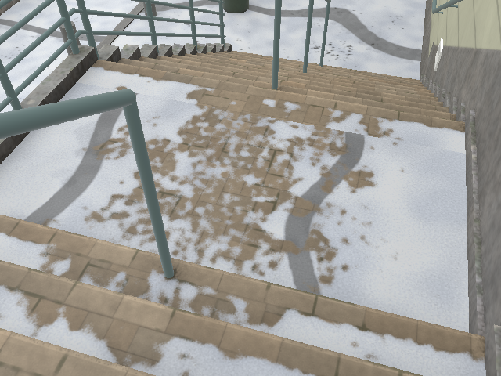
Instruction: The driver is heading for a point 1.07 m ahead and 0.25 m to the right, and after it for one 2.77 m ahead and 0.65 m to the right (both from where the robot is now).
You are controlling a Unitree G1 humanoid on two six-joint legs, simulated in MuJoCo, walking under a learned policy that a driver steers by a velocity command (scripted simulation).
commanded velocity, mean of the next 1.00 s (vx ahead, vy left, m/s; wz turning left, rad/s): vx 0.50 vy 0.00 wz -0.52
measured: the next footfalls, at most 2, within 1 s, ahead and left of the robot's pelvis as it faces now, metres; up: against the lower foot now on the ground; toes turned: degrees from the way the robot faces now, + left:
left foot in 0.32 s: +0.38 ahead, +0.14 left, -0.17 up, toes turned -5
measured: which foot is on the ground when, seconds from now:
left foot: up 0.00-0.30, down 0.32-1.00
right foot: down 0.00-0.32, up 0.34-1.00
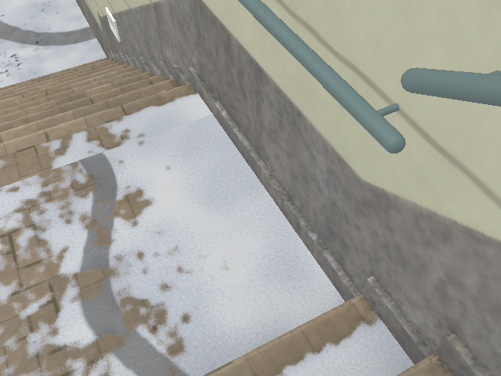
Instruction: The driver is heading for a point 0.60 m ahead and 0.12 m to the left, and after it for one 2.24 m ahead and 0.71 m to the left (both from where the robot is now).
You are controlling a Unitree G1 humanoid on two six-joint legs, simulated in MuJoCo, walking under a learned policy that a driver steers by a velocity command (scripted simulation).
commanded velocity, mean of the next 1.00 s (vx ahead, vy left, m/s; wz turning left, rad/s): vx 0.50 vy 0.00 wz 0.25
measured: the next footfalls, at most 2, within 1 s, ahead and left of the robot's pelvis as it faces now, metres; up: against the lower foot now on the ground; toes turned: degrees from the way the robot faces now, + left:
right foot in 0.06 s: +0.18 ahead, -0.12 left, -0.17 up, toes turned -12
left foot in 0.54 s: +0.46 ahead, +0.13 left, -0.33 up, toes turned +7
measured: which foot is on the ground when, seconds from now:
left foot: down 0.00-0.08, up 0.10-0.52, down 0.54-0.98, up 1.00-1.00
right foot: up 0.00-0.04, down 0.06-0.54, up 0.56-0.96, down 0.98-1.00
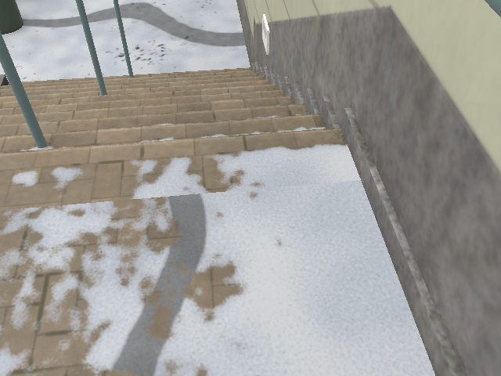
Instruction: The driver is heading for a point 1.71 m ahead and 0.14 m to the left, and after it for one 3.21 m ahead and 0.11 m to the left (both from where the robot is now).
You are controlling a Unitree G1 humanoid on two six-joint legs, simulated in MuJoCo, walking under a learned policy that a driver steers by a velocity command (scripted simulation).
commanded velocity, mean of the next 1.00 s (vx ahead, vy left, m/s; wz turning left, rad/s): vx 0.50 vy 0.00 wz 0.27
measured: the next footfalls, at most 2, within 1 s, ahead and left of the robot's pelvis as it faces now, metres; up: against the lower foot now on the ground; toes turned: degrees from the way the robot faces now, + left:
left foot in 0.46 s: +0.36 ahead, +0.17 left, +0.00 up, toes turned +19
right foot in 0.94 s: +0.73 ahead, +0.08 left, +0.00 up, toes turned +15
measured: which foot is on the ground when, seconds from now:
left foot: up 0.00-0.44, down 0.46-0.94, up 0.96-1.00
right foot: down 0.00-0.44, up 0.46-0.92, down 0.94-1.00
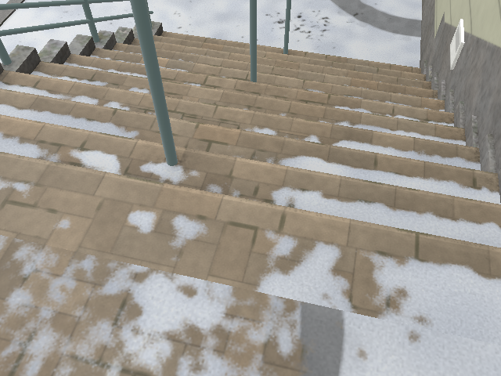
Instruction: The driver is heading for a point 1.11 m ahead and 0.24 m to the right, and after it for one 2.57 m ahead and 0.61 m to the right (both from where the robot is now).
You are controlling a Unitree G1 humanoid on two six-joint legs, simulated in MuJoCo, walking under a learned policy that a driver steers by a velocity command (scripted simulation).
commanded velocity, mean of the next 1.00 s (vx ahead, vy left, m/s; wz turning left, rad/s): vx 0.50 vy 0.00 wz -0.53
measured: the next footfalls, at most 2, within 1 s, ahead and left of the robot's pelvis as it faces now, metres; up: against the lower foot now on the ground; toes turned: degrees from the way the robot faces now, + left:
left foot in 0.42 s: +0.41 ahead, +0.12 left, +0.00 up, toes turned -15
right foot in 0.92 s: +0.61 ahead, -0.23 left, +0.00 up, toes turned -32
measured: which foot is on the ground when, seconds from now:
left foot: up 0.00-0.40, down 0.42-0.94, up 0.96-1.00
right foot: down 0.00-0.42, up 0.44-0.90, down 0.92-1.00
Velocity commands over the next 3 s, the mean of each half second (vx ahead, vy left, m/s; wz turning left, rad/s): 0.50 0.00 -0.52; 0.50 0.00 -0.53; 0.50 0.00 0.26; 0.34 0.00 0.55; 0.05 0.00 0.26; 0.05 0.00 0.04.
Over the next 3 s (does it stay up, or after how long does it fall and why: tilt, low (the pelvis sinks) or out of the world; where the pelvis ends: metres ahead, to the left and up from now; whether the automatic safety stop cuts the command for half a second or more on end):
stays up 1.07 -0.24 -0.14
